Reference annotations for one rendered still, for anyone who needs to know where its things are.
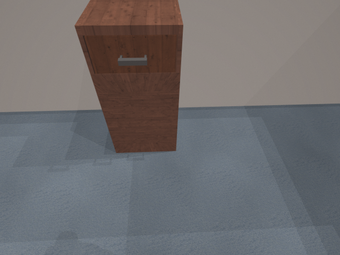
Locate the handle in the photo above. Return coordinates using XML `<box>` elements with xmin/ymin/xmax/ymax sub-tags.
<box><xmin>118</xmin><ymin>55</ymin><xmax>147</xmax><ymax>66</ymax></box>

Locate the cabinet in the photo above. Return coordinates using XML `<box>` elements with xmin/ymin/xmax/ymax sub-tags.
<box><xmin>75</xmin><ymin>0</ymin><xmax>183</xmax><ymax>153</ymax></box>

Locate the drawer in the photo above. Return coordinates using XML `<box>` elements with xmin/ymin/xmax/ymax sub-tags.
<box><xmin>84</xmin><ymin>35</ymin><xmax>177</xmax><ymax>74</ymax></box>

